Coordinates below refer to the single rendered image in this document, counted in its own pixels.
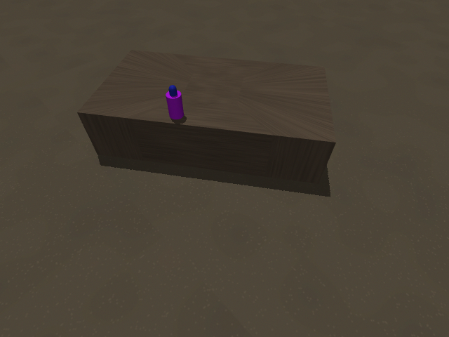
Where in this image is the bottle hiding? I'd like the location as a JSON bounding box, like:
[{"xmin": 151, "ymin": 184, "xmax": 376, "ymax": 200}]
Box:
[{"xmin": 166, "ymin": 85, "xmax": 184, "ymax": 119}]

